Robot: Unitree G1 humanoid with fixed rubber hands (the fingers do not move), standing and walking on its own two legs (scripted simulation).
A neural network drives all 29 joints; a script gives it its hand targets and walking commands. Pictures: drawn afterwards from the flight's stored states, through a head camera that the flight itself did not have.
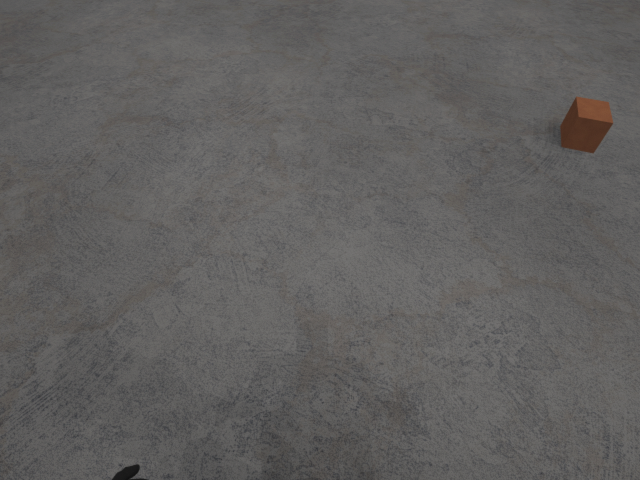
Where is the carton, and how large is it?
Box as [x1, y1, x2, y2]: [560, 97, 612, 152]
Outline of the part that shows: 576,97 560,126 561,146 593,152 612,123 608,102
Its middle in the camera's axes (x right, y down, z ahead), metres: +1.42 -0.63 +2.07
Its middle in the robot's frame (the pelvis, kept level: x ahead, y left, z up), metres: +1.91 -1.38 -0.67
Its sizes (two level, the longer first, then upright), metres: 0.217 0.159 0.182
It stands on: the floor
